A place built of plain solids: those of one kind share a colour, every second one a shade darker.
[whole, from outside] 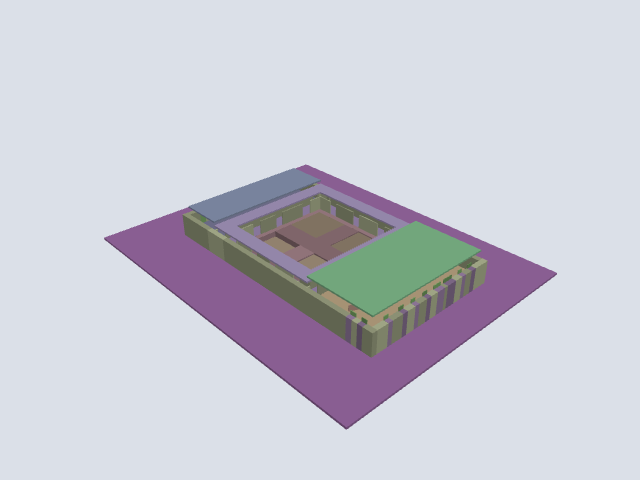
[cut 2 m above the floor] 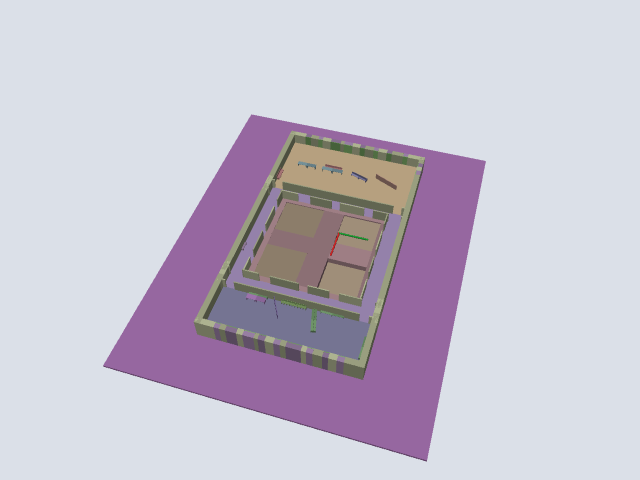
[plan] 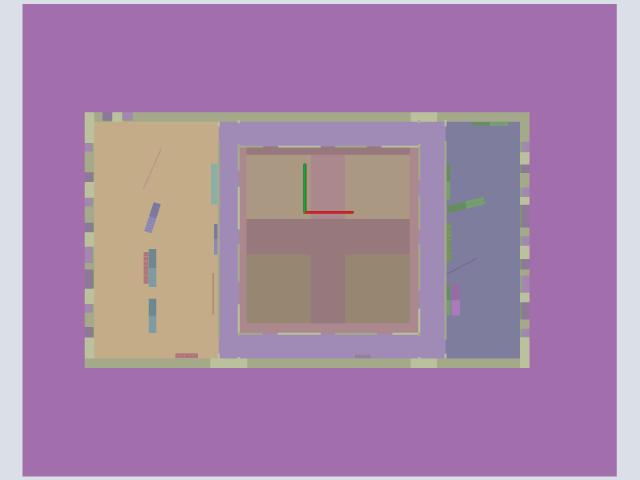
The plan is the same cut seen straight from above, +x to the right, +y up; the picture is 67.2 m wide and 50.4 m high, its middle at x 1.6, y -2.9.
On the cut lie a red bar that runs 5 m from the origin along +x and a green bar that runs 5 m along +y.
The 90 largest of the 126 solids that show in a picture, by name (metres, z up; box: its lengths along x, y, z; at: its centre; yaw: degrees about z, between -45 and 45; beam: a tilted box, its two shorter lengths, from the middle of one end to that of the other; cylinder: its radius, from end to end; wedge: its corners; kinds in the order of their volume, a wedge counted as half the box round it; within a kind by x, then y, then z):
{
 "ground_under_all_1": {"box": [62.41, 49.61, 0.4], "at": [1.56, -2.92, -1.82]},
 "wall_1": {"box": [1.0, 3.22, 4.27], "at": [-22.6, -14.74, 0.47]},
 "wall_2": {"box": [1.0, 1.5, 4.27], "at": [-22.6, -11.28, 0.47]},
 "wall_3": {"box": [1.0, 1.62, 4.27], "at": [-22.6, -8.81, 0.47]},
 "wall_4": {"box": [1.0, 0.7, 4.27], "at": [-22.6, -5.66, 0.47]},
 "wall_5": {"box": [1.0, 1.51, 4.27], "at": [-22.6, -2.85, 0.47]},
 "wall_6": {"box": [1.0, 1.72, 4.27], "at": [-22.6, -0.23, 0.47]},
 "wall_7": {"box": [1.0, 1.68, 4.27], "at": [-22.6, 2.37, 0.47]},
 "wall_8": {"box": [1.0, 2.18, 4.27], "at": [-22.6, 5.29, 0.47]},
 "wall_9": {"box": [1.0, 3.22, 4.27], "at": [-22.6, 8.9, 0.47]},
 "wall_10": {"box": [1.88, 1.0, 4.27], "at": [-22.17, 10.01, 0.47]},
 "wall_11": {"box": [1.07, 1.0, 4.27], "at": [-19.69, 10.01, 0.47]},
 "wall_12": {"box": [14.98, 1.0, 4.27], "at": [-15.62, -15.85, 0.47]},
 "wall_13": {"box": [9.93, 1.0, 4.27], "at": [-13.09, 10.01, 0.47]},
 "wall_14": {"box": [0.2, 20.85, 4.27], "at": [-9.03, -2.92, 0.47]},
 "wall_15": {"box": [3.9, 1.0, 4.27], "at": [-7.98, -15.85, 0.47]},
 "wall_16": {"box": [3.9, 1.0, 4.27], "at": [-7.98, 10.01, 0.47]},
 "wall_17": {"box": [0.2, 3.35, 4.27], "at": [-6.93, -11.32, 0.47]},
 "wall_18": {"box": [0.2, 3.2, 4.27], "at": [-6.93, -11.25, 0.47]},
 "wall_19": {"box": [0.2, 4.05, 4.27], "at": [-6.93, -5.32, 0.47]},
 "wall_20": {"box": [0.2, 4.5, 4.27], "at": [-6.93, 0.46, 0.47]},
 "wall_21": {"box": [4.5, 0.2, 4.27], "at": [-0.58, -12.74, 0.47]},
 "wall_22": {"box": [4.45, 0.2, 4.27], "at": [-0.55, 6.91, 0.47]},
 "wall_23": {"box": [20.75, 1.0, 4.27], "at": [2.55, -15.85, 0.47]},
 "wall_24": {"box": [20.75, 1.0, 4.27], "at": [2.55, 10.01, 0.47]},
 "wall_25": {"box": [3.33, 0.2, 4.27], "at": [4.84, 6.91, 0.47]},
 "wall_26": {"box": [4.45, 0.2, 4.27], "at": [5.4, -12.74, 0.47]},
 "wall_27": {"box": [4.08, 0.2, 4.27], "at": [10.09, 6.91, 0.47]},
 "wall_28": {"box": [2.9, 0.2, 4.27], "at": [10.67, -12.74, 0.47]},
 "wall_29": {"box": [0.2, 4.88, 4.27], "at": [12.02, -5.73, 0.47]},
 "wall_30": {"box": [0.2, 3.58, 4.27], "at": [12.02, -0.01, 0.47]},
 "wall_31": {"box": [0.2, 3.58, 4.27], "at": [12.02, 5.22, 0.47]},
 "wall_32": {"box": [0.2, 3.73, 4.27], "at": [12.02, 5.29, 0.47]},
 "wall_33": {"box": [4.55, 1.0, 4.27], "at": [13.4, -15.85, 0.47]},
 "wall_34": {"box": [4.55, 1.0, 4.27], "at": [13.4, 10.01, 0.47]},
 "wall_35": {"box": [0.2, 20.85, 4.27], "at": [14.77, -2.92, 0.47]},
 "wall_36": {"box": [9.73, 1.0, 4.27], "at": [18.74, -15.85, 0.47]},
 "wall_37": {"box": [9.73, 1.0, 4.27], "at": [18.74, 10.01, 0.47]},
 "wall_38": {"box": [1.0, 3.23, 4.27], "at": [23.1, -14.73, 0.47]},
 "wall_39": {"box": [1.0, 0.97, 4.27], "at": [23.1, -11.73, 0.47]},
 "wall_40": {"box": [1.0, 1.01, 4.27], "at": [23.1, -8.94, 0.47]},
 "wall_41": {"box": [1.0, 0.65, 4.27], "at": [23.1, -6.31, 0.47]},
 "wall_42": {"box": [1.0, 1.38, 4.27], "at": [23.1, -4.2, 0.47]},
 "wall_43": {"box": [1.0, 0.91, 4.27], "at": [23.1, -2.05, 0.47]},
 "wall_44": {"box": [1.0, 0.81, 4.27], "at": [23.1, 1.21, 0.47]},
 "wall_45": {"box": [1.0, 1.51, 4.27], "at": [23.1, 3.37, 0.47]},
 "wall_46": {"box": [1.0, 1.3, 4.27], "at": [23.1, 5.67, 0.47]},
 "wall_47": {"box": [1.0, 3.08, 4.27], "at": [23.1, 8.97, 0.47]},
 "floor_refectory_1": {"box": [13.18, 25.05, 1.67], "at": [-15.62, -2.92, -0.83]},
 "floor_corr_1": {"box": [2.1, 25.05, 1.67], "at": [-7.98, -2.92, -0.83]},
 "floor_corr_2": {"box": [18.95, 2.7, 1.67], "at": [2.55, -14.1, -0.83]},
 "floor_corr_3": {"box": [18.95, 2.7, 1.67], "at": [2.55, 8.26, -0.83]},
 "floor_corr_4": {"box": [2.75, 25.05, 1.67], "at": [13.4, -2.92, -0.83]},
 "floor_breakhall_1": {"box": [7.93, 25.05, 1.67], "at": [18.74, -2.92, -0.83]},
 "floor_gang_1": {"box": [0.8, 19.65, 1.67], "at": [-6.53, -2.92, -0.83]},
 "floor_gang_2": {"box": [3.6, 7.25, 1.67], "at": [2.42, -8.02, -0.83]},
 "floor_gang_3": {"box": [3.6, 6.75, 1.67], "at": [2.42, 2.68, -0.83]},
 "floor_gang_4": {"box": [17.15, 1.1, 1.67], "at": [2.45, -12.2, -0.83]},
 "floor_gang_5": {"box": [17.15, 3.7, 1.67], "at": [2.45, -2.54, -0.83]},
 "floor_gang_6": {"box": [17.15, 0.85, 1.67], "at": [2.45, 6.48, -0.83]},
 "floor_gang_7": {"box": [1.0, 19.65, 1.67], "at": [11.52, -2.92, -0.83]},
 "step_tier_1": {"box": [6.75, 7.25, 1.52], "at": [-2.75, -8.02, -0.91]},
 "step_tier_2": {"box": [6.75, 6.75, 1.41], "at": [-2.75, 2.68, -0.96]},
 "step_tier_3": {"box": [6.8, 7.25, 1.67], "at": [7.62, -8.02, -0.83]},
 "step_tier_4": {"box": [6.8, 6.75, 0.6], "at": [7.62, 2.68, -1.37]},
 "ceil_refectory_1": {"box": [13.18, 25.05, 0.3], "at": [-15.62, -2.92, 4.45]},
 "wall_mass_1": {"box": [0.85, 1.1, 4.27], "at": [-22.68, -12.57, 0.47]},
 "wall_mass_2": {"box": [0.85, 0.9, 4.27], "at": [-22.68, -10.07, 0.47]},
 "wall_mass_3": {"box": [0.85, 2.0, 4.27], "at": [-22.68, -7.0, 0.47]},
 "wall_mass_4": {"box": [0.85, 1.7, 4.27], "at": [-22.68, -4.46, 0.47]},
 "wall_mass_5": {"box": [0.85, 1.0, 4.27], "at": [-22.68, -1.59, 0.47]},
 "wall_mass_6": {"box": [0.85, 0.9, 4.27], "at": [-22.68, 1.07, 0.47]},
 "wall_mass_7": {"box": [0.85, 1.0, 4.27], "at": [-22.68, 3.71, 0.47]},
 "wall_mass_8": {"box": [0.85, 0.9, 4.27], "at": [-22.68, 6.83, 0.47]},
 "wall_mass_9": {"box": [1.0, 0.85, 4.27], "at": [-20.73, 10.08, 0.47]},
 "wall_mass_10": {"box": [1.1, 0.85, 4.27], "at": [-18.61, 10.08, 0.47]},
 "wall_mass_11": {"box": [0.85, 0.9, 4.27], "at": [23.18, -12.66, 0.47]},
 "wall_mass_12": {"box": [0.85, 1.8, 4.27], "at": [23.18, -10.35, 0.47]},
 "wall_mass_13": {"box": [0.85, 1.8, 4.27], "at": [23.18, -7.54, 0.47]},
 "wall_mass_14": {"box": [0.85, 1.1, 4.27], "at": [23.18, -5.43, 0.47]},
 "wall_mass_15": {"box": [0.85, 1.0, 4.27], "at": [23.18, -3.0, 0.47]},
 "wall_mass_16": {"box": [0.85, 2.4, 4.27], "at": [23.18, -0.4, 0.47]},
 "wall_mass_17": {"box": [0.85, 1.0, 4.27], "at": [23.18, 2.12, 0.47]},
 "wall_mass_18": {"box": [0.85, 0.9, 4.27], "at": [23.18, 4.58, 0.47]},
 "wall_mass_19": {"box": [0.85, 1.1, 4.27], "at": [23.18, 6.88, 0.47]},
 "ceil_corr_1": {"box": [2.1, 25.05, 0.3], "at": [-7.98, -2.92, 3.4]},
 "ceil_corr_2": {"box": [18.95, 2.7, 0.3], "at": [2.55, -14.1, 3.4]},
 "ceil_corr_3": {"box": [18.95, 2.7, 0.3], "at": [2.55, 8.26, 3.4]},
 "ceil_corr_4": {"box": [2.75, 25.05, 0.3], "at": [13.4, -2.92, 3.4]},
 "ceil_breakhall_1": {"box": [7.93, 25.05, 0.3], "at": [18.74, -2.92, 4.15]}
}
